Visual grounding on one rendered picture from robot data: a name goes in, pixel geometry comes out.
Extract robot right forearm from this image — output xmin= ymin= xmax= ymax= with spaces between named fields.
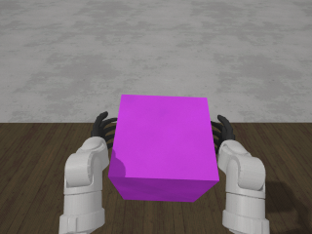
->
xmin=217 ymin=139 xmax=270 ymax=234

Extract robot left hand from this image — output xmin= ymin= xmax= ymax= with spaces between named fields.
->
xmin=91 ymin=111 xmax=118 ymax=149

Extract carton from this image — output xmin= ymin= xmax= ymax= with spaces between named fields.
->
xmin=108 ymin=95 xmax=219 ymax=203

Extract robot left forearm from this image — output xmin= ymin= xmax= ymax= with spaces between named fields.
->
xmin=58 ymin=136 xmax=110 ymax=234

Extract robot right hand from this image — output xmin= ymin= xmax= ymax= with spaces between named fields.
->
xmin=211 ymin=114 xmax=236 ymax=155

